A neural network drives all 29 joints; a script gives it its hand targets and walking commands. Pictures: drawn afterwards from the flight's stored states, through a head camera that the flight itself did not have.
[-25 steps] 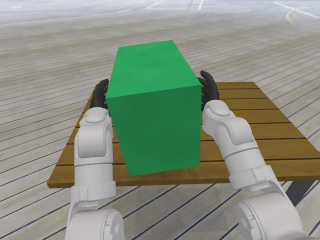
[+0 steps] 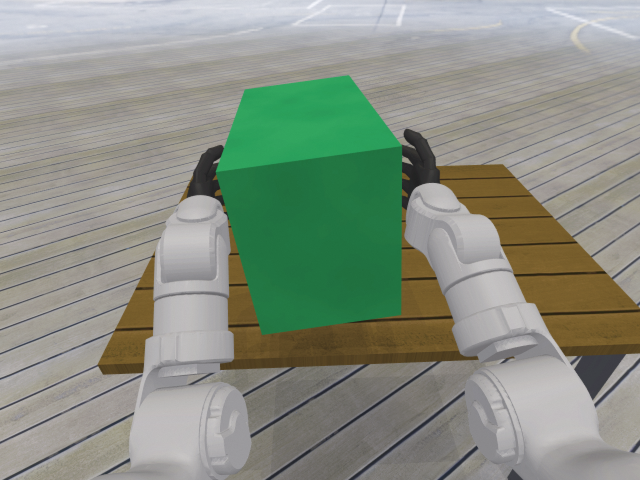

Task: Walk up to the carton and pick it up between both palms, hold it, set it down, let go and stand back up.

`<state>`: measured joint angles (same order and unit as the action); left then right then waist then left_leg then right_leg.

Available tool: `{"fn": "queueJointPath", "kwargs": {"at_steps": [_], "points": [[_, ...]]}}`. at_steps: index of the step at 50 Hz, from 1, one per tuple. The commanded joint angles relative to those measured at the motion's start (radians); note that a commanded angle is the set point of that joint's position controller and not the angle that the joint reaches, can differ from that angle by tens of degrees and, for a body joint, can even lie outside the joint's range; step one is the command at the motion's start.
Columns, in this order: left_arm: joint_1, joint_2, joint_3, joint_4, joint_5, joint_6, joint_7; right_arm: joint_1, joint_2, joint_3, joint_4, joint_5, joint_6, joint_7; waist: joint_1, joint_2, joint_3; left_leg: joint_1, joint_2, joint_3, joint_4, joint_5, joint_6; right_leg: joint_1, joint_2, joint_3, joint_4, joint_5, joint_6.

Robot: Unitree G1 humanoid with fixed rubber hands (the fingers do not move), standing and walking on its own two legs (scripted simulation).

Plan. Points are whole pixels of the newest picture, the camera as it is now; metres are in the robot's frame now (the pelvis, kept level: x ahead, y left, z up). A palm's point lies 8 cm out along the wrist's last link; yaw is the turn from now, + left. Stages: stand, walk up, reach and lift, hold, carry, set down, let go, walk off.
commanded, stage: hold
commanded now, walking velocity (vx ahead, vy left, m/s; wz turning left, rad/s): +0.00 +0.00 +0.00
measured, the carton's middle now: (311, 186) +0.45 +0.00 +0.23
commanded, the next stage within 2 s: set down in 1.02 s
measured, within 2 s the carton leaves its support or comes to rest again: neither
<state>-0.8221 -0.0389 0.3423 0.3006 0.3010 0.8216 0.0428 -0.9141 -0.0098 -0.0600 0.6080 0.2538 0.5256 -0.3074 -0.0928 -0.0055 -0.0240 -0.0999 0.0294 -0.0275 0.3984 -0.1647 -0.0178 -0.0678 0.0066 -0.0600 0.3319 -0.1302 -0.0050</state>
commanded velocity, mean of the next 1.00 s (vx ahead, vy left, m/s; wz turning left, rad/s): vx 0.00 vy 0.00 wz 0.00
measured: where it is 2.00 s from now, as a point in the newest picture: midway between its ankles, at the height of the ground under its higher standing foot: outside the picture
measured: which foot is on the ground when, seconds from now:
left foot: down 0.00-1.00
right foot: down 0.00-1.00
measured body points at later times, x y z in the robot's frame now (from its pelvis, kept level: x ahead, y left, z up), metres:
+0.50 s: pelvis +0.02 +0.00 +0.00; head -0.04 +0.01 +0.45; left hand +0.41 +0.13 +0.23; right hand +0.40 -0.13 +0.24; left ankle +0.04 +0.13 -0.74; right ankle +0.04 -0.11 -0.74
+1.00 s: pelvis +0.02 +0.00 +0.00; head -0.04 +0.02 +0.45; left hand +0.39 +0.14 +0.23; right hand +0.39 -0.11 +0.23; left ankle +0.04 +0.13 -0.74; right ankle +0.04 -0.11 -0.74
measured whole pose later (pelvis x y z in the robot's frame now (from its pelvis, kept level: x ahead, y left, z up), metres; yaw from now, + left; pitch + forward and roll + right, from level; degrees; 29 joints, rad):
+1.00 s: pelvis +0.02 +0.00 +0.00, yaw +1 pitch -8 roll -2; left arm -0.66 -0.06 0.27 0.04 0.30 0.89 0.04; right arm -0.77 -0.02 0.04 0.39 0.31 0.55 -0.34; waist -0.11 -0.01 0.00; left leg -0.08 0.03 -0.05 0.43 -0.21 -0.02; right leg -0.02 0.01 -0.08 0.33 -0.16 0.00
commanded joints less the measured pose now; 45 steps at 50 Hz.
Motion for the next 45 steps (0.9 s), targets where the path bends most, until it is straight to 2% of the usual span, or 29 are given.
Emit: {"fn": "queueJointPath", "kwargs": {"at_steps": [1, 3, 6, 7, 8, 10, 12, 13, 14, 15, 16, 18, 19, 22, 23, 25, 27, 29, 31, 32, 33, 34, 35, 37, 39, 41, 42, 43, 45], "points": [[-0.903, -0.625, -0.475, -0.151, -0.178, -0.113, -0.120, -0.938, 0.740, 0.364, -0.335, 0.148, -0.087, 0.097, -0.012, 0.039, -0.506, 0.076, -0.068, 0.012, -0.060, 0.052, 0.015, 0.142, 0.055, 0.019, -0.044, 0.030, 0.073], [-0.873, -0.622, -0.457, -0.103, -0.162, -0.102, -0.130, -0.895, 0.715, 0.353, -0.280, 0.135, -0.078, 0.095, -0.018, 0.039, -0.474, 0.084, -0.065, 0.014, -0.067, 0.084, 0.002, 0.138, 0.065, 0.017, -0.053, 0.050, 0.072], [-0.876, -0.634, -0.488, -0.189, -0.179, -0.109, -0.130, -0.929, 0.711, 0.384, -0.373, 0.168, -0.097, 0.086, -0.014, 0.043, -0.576, 0.117, -0.068, 0.004, -0.035, 0.157, -0.004, 0.178, 0.067, 0.008, -0.035, 0.118, 0.073], [-0.868, -0.642, -0.516, -0.233, -0.185, -0.113, -0.124, -0.912, 0.732, 0.405, -0.412, 0.188, -0.100, 0.078, -0.022, 0.072, -0.603, 0.150, -0.073, 0.003, -0.019, 0.220, -0.012, 0.191, 0.069, 0.007, -0.026, 0.197, 0.070], [-0.866, -0.637, -0.523, -0.233, -0.191, -0.110, -0.121, -0.912, 0.714, 0.421, -0.427, 0.201, -0.097, 0.071, -0.035, 0.065, -0.598, 0.145, -0.074, 0.003, 0.000, 0.257, -0.023, 0.177, 0.067, 0.006, -0.026, 0.221, 0.072], [-0.872, -0.632, -0.530, -0.214, -0.183, -0.103, -0.122, -0.916, 0.709, 0.426, -0.405, 0.196, -0.087, 0.064, -0.028, 0.075, -0.548, 0.134, -0.076, 0.003, -0.009, 0.202, -0.017, 0.146, 0.062, 0.012, -0.028, 0.173, 0.078], [-0.894, -0.601, -0.498, -0.186, -0.176, -0.104, -0.126, -0.915, 0.726, 0.392, -0.387, 0.179, -0.076, 0.068, -0.016, 0.047, -0.501, 0.093, -0.076, 0.011, -0.029, 0.082, 0.002, 0.118, 0.057, 0.013, -0.038, 0.063, 0.076], [-0.876, -0.610, -0.486, -0.154, -0.160, -0.098, -0.129, -0.893, 0.725, 0.400, -0.375, 0.173, -0.069, 0.070, -0.019, 0.071, -0.466, 0.056, -0.078, 0.017, -0.049, 0.051, 0.001, 0.124, 0.055, 0.013, -0.046, 0.040, 0.074], [-0.866, -0.626, -0.517, -0.232, -0.191, -0.104, -0.125, -0.908, 0.725, 0.411, -0.449, 0.189, -0.082, 0.071, -0.017, 0.036, -0.544, 0.076, -0.077, 0.007, -0.042, 0.095, 0.012, 0.163, 0.059, 0.014, -0.031, 0.081, 0.079], [-0.857, -0.623, -0.509, -0.195, -0.175, -0.096, -0.123, -0.905, 0.735, 0.419, -0.429, 0.192, -0.077, 0.071, -0.016, 0.050, -0.523, 0.074, -0.074, 0.000, -0.037, 0.120, 0.004, 0.159, 0.062, 0.007, -0.029, 0.108, 0.071], [-0.873, -0.624, -0.529, -0.265, -0.194, -0.102, -0.119, -0.940, 0.729, 0.443, -0.496, 0.212, -0.084, 0.069, -0.013, 0.051, -0.590, 0.097, -0.077, 0.001, -0.017, 0.174, 0.006, 0.188, 0.060, 0.021, -0.012, 0.180, 0.072], [-0.867, -0.599, -0.527, -0.225, -0.184, -0.092, -0.123, -0.886, 0.721, 0.432, -0.421, 0.199, -0.067, 0.064, -0.032, 0.056, -0.541, 0.112, -0.073, 0.006, -0.007, 0.169, -0.007, 0.150, 0.053, 0.012, -0.020, 0.165, 0.078], [-0.841, -0.611, -0.527, -0.224, -0.175, -0.090, -0.128, -0.860, 0.717, 0.438, -0.414, 0.200, -0.060, 0.064, -0.029, 0.058, -0.532, 0.107, -0.073, 0.003, -0.019, 0.165, -0.011, 0.151, 0.060, 0.016, -0.020, 0.158, 0.074], [-0.804, -0.614, -0.531, -0.248, -0.177, -0.081, -0.136, -0.836, 0.706, 0.446, -0.452, 0.212, -0.060, 0.063, -0.029, 0.057, -0.527, 0.095, -0.079, 0.002, -0.016, 0.195, -0.013, 0.186, 0.063, 0.019, -0.020, 0.198, 0.079], [-0.814, -0.636, -0.571, -0.308, -0.197, -0.082, -0.137, -0.839, 0.713, 0.463, -0.504, 0.213, -0.065, 0.060, -0.031, 0.060, -0.571, 0.135, -0.072, -0.003, -0.018, 0.243, -0.018, 0.203, 0.071, 0.012, -0.011, 0.245, 0.073], [-0.758, -0.630, -0.561, -0.298, -0.186, -0.067, -0.135, -0.838, 0.697, 0.477, -0.505, 0.221, -0.063, 0.056, -0.036, 0.057, -0.564, 0.148, -0.075, -0.008, 0.007, 0.300, -0.030, 0.204, 0.074, -0.002, -0.002, 0.284, 0.076], [-0.760, -0.611, -0.544, -0.289, -0.166, -0.060, -0.145, -0.839, 0.682, 0.469, -0.508, 0.216, -0.059, 0.055, -0.031, 0.062, -0.520, 0.139, -0.071, 0.001, 0.001, 0.276, -0.030, 0.202, 0.073, -0.002, -0.004, 0.263, 0.073], [-0.737, -0.657, -0.597, -0.374, -0.198, -0.061, -0.145, -0.804, 0.686, 0.502, -0.576, 0.216, -0.062, 0.058, -0.044, 0.056, -0.588, 0.167, -0.069, -0.004, 0.007, 0.357, -0.038, 0.223, 0.079, 0.005, 0.000, 0.323, 0.071], [-0.734, -0.645, -0.610, -0.397, -0.191, -0.056, -0.145, -0.797, 0.672, 0.521, -0.608, 0.233, -0.061, 0.055, -0.042, 0.059, -0.592, 0.157, -0.076, -0.015, 0.028, 0.367, -0.037, 0.230, 0.074, 0.006, 0.011, 0.366, 0.076], [-0.719, -0.609, -0.581, -0.357, -0.181, -0.051, -0.148, -0.798, 0.672, 0.511, -0.574, 0.224, -0.052, 0.054, -0.028, 0.044, -0.548, 0.154, -0.075, -0.002, 0.023, 0.339, -0.036, 0.221, 0.074, 0.000, 0.009, 0.347, 0.083], [-0.714, -0.618, -0.588, -0.361, -0.174, -0.047, -0.154, -0.772, 0.670, 0.514, -0.574, 0.217, -0.053, 0.054, -0.038, 0.067, -0.518, 0.145, -0.072, 0.001, 0.008, 0.333, -0.040, 0.219, 0.070, 0.004, -0.004, 0.328, 0.075], [-0.709, -0.614, -0.593, -0.375, -0.168, -0.045, -0.156, -0.767, 0.681, 0.511, -0.567, 0.209, -0.050, 0.057, -0.032, 0.064, -0.512, 0.144, -0.068, -0.003, 0.002, 0.314, -0.037, 0.215, 0.074, 0.001, -0.002, 0.291, 0.076], [-0.700, -0.600, -0.582, -0.380, -0.165, -0.047, -0.156, -0.781, 0.679, 0.509, -0.586, 0.212, -0.053, 0.058, -0.013, 0.053, -0.516, 0.134, -0.071, 0.001, -0.011, 0.294, -0.032, 0.225, 0.073, -0.001, -0.006, 0.270, 0.076], [-0.710, -0.617, -0.590, -0.393, -0.175, -0.048, -0.156, -0.771, 0.680, 0.508, -0.582, 0.218, -0.055, 0.061, -0.025, 0.051, -0.507, 0.121, -0.070, -0.001, -0.004, 0.294, -0.026, 0.223, 0.071, -0.004, -0.001, 0.278, 0.074], [-0.697, -0.621, -0.603, -0.426, -0.185, -0.051, -0.151, -0.786, 0.686, 0.528, -0.628, 0.217, -0.063, 0.057, -0.014, 0.051, -0.562, 0.146, -0.071, -0.007, 0.010, 0.347, -0.025, 0.240, 0.073, 0.005, 0.011, 0.338, 0.075], [-0.676, -0.634, -0.641, -0.447, -0.195, -0.048, -0.140, -0.769, 0.681, 0.539, -0.653, 0.227, -0.069, 0.053, -0.029, 0.065, -0.575, 0.175, -0.068, -0.018, 0.022, 0.395, -0.037, 0.231, 0.075, 0.003, 0.012, 0.369, 0.071], [-0.688, -0.616, -0.629, -0.443, -0.190, -0.044, -0.140, -0.783, 0.681, 0.540, -0.657, 0.225, -0.068, 0.051, -0.023, 0.058, -0.578, 0.170, -0.064, -0.012, 0.027, 0.394, -0.043, 0.242, 0.078, 0.006, 0.018, 0.372, 0.068], [-0.661, -0.624, -0.630, -0.412, -0.191, -0.038, -0.142, -0.763, 0.678, 0.540, -0.646, 0.214, -0.062, 0.052, -0.018, 0.049, -0.543, 0.144, -0.067, -0.003, 0.016, 0.359, -0.037, 0.227, 0.078, 0.009, 0.008, 0.341, 0.068], [-0.675, -0.616, -0.625, -0.418, -0.178, -0.038, -0.152, -0.737, 0.666, 0.517, -0.602, 0.198, -0.060, 0.056, -0.035, 0.065, -0.514, 0.133, -0.070, 0.001, 0.005, 0.300, -0.038, 0.208, 0.075, 0.006, -0.003, 0.270, 0.067]]}}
